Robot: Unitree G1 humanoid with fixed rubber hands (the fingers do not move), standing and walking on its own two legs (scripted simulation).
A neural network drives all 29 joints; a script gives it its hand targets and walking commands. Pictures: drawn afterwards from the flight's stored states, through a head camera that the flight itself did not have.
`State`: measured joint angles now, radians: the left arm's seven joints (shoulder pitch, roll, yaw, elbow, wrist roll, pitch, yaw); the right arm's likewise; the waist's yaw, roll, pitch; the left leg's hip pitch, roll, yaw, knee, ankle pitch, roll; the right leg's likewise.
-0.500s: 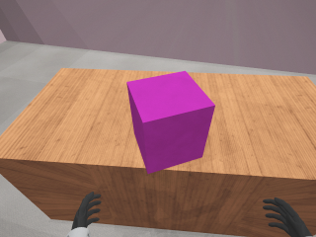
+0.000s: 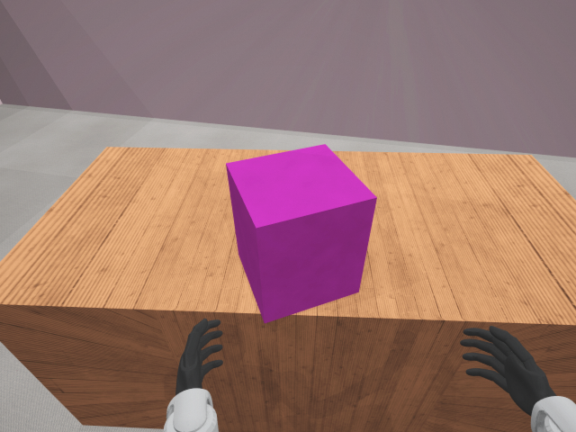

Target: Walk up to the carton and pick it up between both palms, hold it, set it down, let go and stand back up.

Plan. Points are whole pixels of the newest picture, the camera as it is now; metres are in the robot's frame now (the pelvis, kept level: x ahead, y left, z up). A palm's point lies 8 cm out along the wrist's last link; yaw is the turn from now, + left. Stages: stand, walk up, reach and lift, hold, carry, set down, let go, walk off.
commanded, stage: reach and lift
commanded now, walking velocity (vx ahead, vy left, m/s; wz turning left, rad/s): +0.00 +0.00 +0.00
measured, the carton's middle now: (295, 231) +0.52 +0.02 +0.00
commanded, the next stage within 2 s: none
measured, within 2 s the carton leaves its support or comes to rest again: neither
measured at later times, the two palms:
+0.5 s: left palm (217, 325) +0.27 +0.14 +0.04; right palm (503, 321) +0.29 -0.28 +0.03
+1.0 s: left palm (203, 267) +0.35 +0.16 +0.08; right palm (459, 274) +0.38 -0.24 +0.03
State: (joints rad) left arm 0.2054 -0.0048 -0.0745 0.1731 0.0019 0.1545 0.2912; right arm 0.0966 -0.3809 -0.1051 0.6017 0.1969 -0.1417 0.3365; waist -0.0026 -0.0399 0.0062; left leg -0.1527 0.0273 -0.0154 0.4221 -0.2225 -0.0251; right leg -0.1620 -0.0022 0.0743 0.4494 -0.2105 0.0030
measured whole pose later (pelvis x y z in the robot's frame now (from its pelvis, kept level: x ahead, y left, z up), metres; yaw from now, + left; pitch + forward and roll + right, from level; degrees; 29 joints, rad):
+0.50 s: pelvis +0.03 -0.02 +0.00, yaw +1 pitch -5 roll +2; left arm 0.07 -0.04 -0.07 0.14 0.00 0.21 0.32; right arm -0.04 -0.40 -0.06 0.58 0.26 -0.12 0.25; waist 0.02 -0.02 0.01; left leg -0.15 0.03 -0.04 0.40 -0.26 -0.01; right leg -0.17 0.00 0.06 0.45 -0.19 0.00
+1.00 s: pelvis +0.09 -0.01 +0.01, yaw +0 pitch +0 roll +0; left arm 0.07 -0.03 -0.03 -0.29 0.00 0.44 0.26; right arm -0.05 -0.41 0.02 0.38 0.37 -0.04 0.11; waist 0.04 -0.02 0.08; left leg -0.15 0.04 -0.03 0.39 -0.19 -0.06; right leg -0.15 0.01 0.07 0.39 -0.21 0.00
